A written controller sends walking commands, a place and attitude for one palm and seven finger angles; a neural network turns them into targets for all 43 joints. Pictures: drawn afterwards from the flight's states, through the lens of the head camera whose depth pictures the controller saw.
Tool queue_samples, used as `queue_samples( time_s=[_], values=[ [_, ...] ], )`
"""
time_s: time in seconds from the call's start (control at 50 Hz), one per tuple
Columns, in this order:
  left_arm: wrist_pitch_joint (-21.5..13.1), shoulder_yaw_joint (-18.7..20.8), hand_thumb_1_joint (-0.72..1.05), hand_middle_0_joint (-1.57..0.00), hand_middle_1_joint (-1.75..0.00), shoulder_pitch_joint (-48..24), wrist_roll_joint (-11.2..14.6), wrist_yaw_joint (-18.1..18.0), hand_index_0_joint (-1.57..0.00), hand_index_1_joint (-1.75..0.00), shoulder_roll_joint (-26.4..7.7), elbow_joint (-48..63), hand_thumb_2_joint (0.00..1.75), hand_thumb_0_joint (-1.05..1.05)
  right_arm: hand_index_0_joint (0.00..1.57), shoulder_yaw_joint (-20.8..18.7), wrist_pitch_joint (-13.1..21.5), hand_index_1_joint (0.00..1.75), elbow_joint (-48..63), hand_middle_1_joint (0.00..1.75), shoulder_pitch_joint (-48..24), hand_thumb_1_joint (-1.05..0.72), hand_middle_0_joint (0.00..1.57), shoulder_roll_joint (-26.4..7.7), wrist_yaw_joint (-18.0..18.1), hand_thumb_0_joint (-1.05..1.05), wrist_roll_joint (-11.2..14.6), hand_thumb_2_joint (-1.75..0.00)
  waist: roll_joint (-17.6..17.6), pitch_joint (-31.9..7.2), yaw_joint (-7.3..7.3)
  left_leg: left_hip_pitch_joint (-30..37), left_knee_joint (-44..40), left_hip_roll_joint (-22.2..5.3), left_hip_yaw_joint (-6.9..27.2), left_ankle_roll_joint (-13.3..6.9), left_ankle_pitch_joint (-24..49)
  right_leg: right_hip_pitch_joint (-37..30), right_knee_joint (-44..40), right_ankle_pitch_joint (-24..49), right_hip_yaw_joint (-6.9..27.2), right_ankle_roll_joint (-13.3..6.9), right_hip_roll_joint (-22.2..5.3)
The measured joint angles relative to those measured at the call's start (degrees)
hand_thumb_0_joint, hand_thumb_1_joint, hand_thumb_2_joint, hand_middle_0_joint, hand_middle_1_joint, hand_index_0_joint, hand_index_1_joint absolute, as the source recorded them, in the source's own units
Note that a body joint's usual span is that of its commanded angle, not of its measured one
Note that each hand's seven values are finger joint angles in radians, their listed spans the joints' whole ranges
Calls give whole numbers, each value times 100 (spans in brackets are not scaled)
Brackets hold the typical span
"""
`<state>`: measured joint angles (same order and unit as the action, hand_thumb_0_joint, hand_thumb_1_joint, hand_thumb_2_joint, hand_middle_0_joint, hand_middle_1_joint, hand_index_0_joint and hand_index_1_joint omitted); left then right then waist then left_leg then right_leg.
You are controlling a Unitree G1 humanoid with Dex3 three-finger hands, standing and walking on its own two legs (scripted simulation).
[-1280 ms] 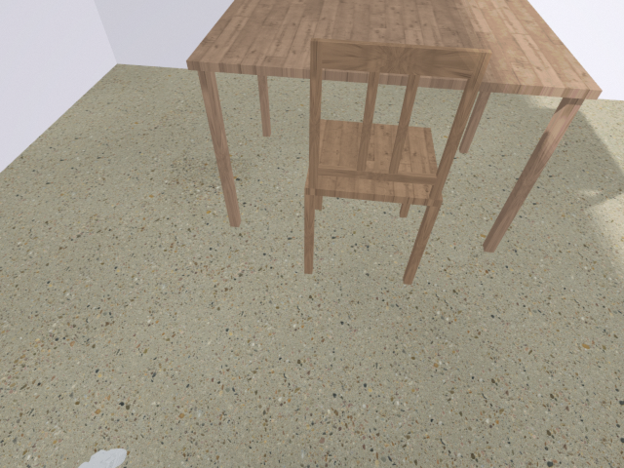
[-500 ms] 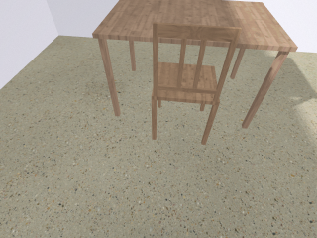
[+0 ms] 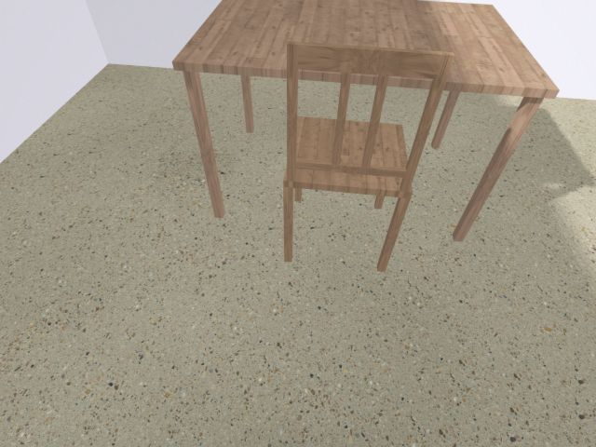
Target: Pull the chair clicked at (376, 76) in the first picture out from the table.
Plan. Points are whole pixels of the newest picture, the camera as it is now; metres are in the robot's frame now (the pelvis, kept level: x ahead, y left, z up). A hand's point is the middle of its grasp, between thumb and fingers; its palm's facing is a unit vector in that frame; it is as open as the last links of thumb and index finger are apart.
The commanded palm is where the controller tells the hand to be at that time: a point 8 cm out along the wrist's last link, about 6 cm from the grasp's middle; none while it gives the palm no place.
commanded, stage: look at it before walking up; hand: left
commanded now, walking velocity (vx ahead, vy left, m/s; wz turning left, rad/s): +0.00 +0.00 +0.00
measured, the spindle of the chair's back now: (340, 122) +0.96 -0.07 -0.09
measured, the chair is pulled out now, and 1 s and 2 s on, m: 0.00 0.00 0.00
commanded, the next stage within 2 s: walk to a spot facing it in 0.16 s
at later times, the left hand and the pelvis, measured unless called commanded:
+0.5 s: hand out of the picture +0.07 +0.23 -0.17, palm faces -0.07 -0.95 -0.32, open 7.4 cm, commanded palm none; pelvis +0.00 +0.00 -0.01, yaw -5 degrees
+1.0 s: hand out of the picture +0.05 +0.15 -0.16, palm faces -0.25 -0.93 -0.26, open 7.4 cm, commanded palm none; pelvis -0.03 -0.04 +0.00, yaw -20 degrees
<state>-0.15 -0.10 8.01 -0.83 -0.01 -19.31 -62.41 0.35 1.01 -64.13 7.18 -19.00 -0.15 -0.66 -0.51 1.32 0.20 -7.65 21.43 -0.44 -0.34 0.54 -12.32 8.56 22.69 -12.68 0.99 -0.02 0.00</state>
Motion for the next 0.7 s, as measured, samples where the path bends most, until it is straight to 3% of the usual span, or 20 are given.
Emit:
queue_samples(
  time_s=[0.32, 0.52, 0.6, 0.64, 0.68, 0.7],
  values=[
    [-2, 13, 90, -21, -30, 35, 0, -6, -20, -30, -7, -41, 90, 0, 20, 0, 9, 30, -17, 30, -68, -90, 20, -1, 15, 1, 4, -90, 3, 4, -37, 105, -79, 7, -33, -14, -12, -92, -77, -2, 33, 16, -7],
    [298, 148, 90, -20, -29, 296, -20, -21, -20, -30, 192, 338, 90, 0, 20, -120, -115, 30, 516, 30, -15, -90, 20, 336, 124, 1, -20, -90, -84, 133, -118, -181, 550, -115, -541, 14, -363, 579, 918, -306, 468, 3, 135],
    [396, 203, 90, -20, -29, 440, -35, 29, -20, -30, 379, 526, 90, 0, 20, -168, -151, 30, 694, 30, 93, -90, 20, 511, 100, 1, -42, -90, -90, 325, -178, -208, 875, -226, -875, 61, -554, 1020, 2012, -1112, 77, 56, 31],
    [382, 219, 91, -20, -29, 547, -45, 67, -20, -30, 502, 625, 90, 0, 20, -201, -191, 30, 738, 30, 170, -90, 20, 531, 85, 1, -52, -90, 17, 371, -199, -284, 1185, -368, -990, 147, -724, 952, 1862, -941, -136, 53, -16],
    [291, 226, 90, -20, -29, 630, -80, 67, -20, -30, 628, 701, 90, 0, 20, -253, -277, 30, 754, 30, 230, -90, 20, 511, 76, 1, -30, -90, 211, 390, -165, -636, 1978, -543, -848, 217, -1192, 972, 1786, -663, -258, -213, 124],
    [254, 217, 90, -20, -29, 651, -76, 44, -20, -30, 681, 732, 90, 0, 20, -274, -336, 30, 752, 30, 250, -90, 20, 517, 84, 1, -18, -90, 247, 408, -140, -893, 2552, -482, -628, 217, -1493, 998, 1818, -692, -289, -343, 160]
  ],
)
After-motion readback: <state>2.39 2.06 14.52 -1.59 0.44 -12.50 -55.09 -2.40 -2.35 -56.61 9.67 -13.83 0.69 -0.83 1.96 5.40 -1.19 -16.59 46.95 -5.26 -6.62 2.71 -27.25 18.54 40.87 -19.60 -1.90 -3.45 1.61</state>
